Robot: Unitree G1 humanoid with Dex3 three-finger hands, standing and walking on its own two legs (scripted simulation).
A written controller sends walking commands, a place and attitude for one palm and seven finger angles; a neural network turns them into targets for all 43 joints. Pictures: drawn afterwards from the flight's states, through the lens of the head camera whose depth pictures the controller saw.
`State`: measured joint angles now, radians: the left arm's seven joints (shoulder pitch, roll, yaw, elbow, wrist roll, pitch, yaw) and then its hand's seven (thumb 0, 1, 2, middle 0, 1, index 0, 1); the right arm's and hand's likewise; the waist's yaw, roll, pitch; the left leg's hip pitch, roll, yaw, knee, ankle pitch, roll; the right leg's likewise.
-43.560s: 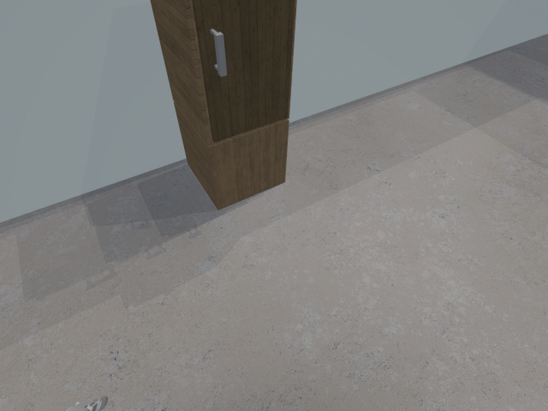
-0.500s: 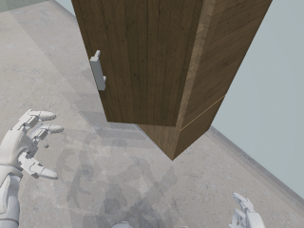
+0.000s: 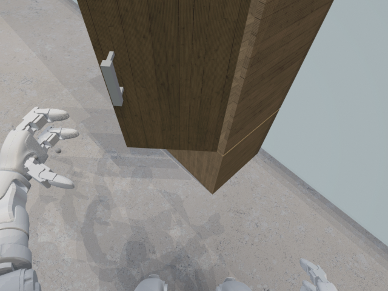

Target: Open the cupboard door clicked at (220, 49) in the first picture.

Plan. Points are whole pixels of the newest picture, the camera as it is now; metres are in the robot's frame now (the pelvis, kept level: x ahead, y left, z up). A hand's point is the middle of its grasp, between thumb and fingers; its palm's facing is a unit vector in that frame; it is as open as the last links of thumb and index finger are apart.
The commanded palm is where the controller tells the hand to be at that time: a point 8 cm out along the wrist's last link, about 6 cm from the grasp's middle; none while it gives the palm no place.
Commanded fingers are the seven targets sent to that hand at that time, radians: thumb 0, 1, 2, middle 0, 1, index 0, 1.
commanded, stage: move the hooked fingers beside the handle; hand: left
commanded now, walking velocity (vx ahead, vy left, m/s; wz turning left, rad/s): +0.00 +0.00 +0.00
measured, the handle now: (114, 79) +0.60 +0.22 +0.06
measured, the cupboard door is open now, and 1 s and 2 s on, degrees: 45 45 45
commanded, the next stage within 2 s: slide the fingers in behind the handle in 1.98 s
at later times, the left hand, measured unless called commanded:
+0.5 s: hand (72, 122) +0.44 +0.27 +0.07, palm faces -0.03 -1.00 -0.01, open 14.0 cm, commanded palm +0.42 +0.32 +0.07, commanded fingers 0.00 -0.50 0.30 -0.30 -1.20 -0.30 -1.20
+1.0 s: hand (81, 97) +0.51 +0.27 +0.07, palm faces -0.03 -1.00 -0.02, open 14.0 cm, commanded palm +0.51 +0.32 +0.07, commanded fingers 0.00 -0.50 0.30 -0.30 -1.20 -0.30 -1.20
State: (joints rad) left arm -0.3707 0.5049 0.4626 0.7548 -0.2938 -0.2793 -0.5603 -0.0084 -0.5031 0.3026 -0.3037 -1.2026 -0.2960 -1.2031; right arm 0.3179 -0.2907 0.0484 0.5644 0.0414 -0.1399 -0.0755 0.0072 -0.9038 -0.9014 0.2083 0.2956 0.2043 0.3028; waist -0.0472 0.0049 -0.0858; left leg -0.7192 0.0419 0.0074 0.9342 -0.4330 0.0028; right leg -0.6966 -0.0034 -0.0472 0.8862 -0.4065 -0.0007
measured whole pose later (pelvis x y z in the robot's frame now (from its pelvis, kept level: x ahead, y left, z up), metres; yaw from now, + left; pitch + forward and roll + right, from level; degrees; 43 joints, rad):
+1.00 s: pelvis +0.00 +0.01 -0.02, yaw -2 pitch +22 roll -4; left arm -0.95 0.78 0.53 1.25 -0.10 -0.32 -0.52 -0.01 -0.50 0.30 -0.30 -1.20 -0.30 -1.20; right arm 0.40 -0.30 0.07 0.60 0.01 0.06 -0.05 0.00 -0.91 -0.90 0.21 0.30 0.20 0.30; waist -0.18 0.00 -0.08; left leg -0.98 0.07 0.00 1.05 -0.47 0.01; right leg -0.94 0.02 -0.05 0.96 -0.41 0.01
